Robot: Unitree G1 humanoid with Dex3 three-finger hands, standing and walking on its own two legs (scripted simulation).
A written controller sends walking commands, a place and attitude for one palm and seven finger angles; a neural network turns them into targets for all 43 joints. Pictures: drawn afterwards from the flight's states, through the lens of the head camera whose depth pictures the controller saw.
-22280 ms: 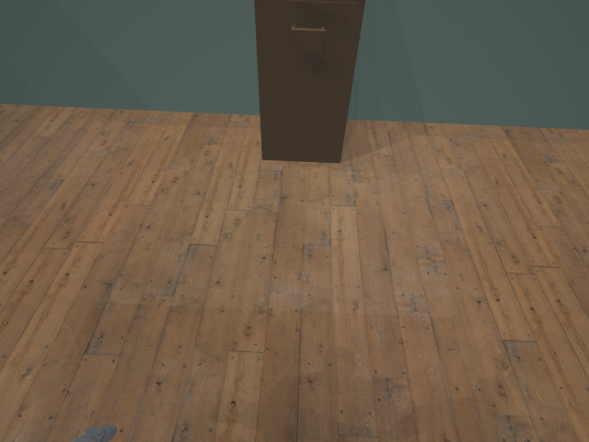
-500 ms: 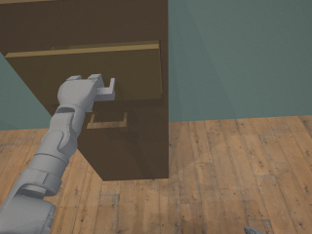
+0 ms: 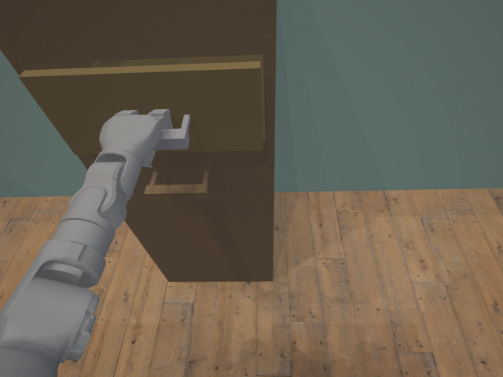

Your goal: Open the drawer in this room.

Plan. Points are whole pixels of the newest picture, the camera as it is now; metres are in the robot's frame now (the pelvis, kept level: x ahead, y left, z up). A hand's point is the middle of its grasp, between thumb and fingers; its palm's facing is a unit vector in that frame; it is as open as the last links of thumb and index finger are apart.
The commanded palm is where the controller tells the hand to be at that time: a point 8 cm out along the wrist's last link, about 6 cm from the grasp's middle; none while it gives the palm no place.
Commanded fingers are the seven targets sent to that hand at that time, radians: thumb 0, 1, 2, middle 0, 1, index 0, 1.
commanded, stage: pull the drawer open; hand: left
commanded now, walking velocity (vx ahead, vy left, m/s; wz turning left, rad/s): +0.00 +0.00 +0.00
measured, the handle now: (150, 130) +0.49 +0.19 +0.12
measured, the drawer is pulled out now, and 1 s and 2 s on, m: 0.03 0.09 0.24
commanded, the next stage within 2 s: none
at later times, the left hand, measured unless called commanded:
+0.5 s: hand (141, 171) +0.42 +0.20 +0.10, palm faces +0.06 -0.08 -1.00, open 5.8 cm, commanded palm +0.36 +0.21 +0.16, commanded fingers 0.00 0.90 0.90 -0.40 -1.35 -0.40 -1.35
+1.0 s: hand (135, 187) +0.38 +0.20 +0.10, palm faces -0.02 -0.05 -1.00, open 5.7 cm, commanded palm +0.37 +0.20 +0.16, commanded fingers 0.00 0.90 0.90 -0.40 -1.35 -0.40 -1.35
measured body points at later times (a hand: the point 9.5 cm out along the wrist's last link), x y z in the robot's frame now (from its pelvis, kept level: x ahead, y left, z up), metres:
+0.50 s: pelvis +0.01 +0.01 +0.00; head +0.03 -0.02 +0.45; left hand +0.41 +0.20 +0.15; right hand +0.10 -0.25 -0.13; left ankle -0.02 +0.11 -0.73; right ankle -0.02 -0.10 -0.73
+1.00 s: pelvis +0.00 +0.00 +0.00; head +0.02 -0.03 +0.45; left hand +0.38 +0.20 +0.16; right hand +0.19 -0.22 -0.11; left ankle -0.02 +0.11 -0.73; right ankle -0.02 -0.10 -0.73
